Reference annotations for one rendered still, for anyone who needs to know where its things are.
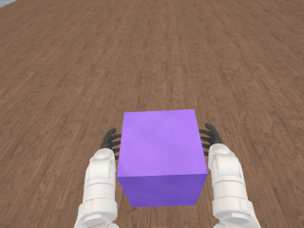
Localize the right robot forearm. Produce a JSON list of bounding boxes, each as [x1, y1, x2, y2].
[[208, 143, 261, 228]]

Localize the robot left hand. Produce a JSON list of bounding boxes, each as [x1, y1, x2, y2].
[[100, 128, 122, 160]]

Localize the left robot forearm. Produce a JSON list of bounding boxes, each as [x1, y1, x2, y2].
[[74, 148, 118, 228]]

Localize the robot right hand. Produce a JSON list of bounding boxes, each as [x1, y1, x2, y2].
[[199, 123, 222, 157]]

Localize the carton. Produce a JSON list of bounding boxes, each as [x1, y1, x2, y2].
[[117, 109, 208, 207]]

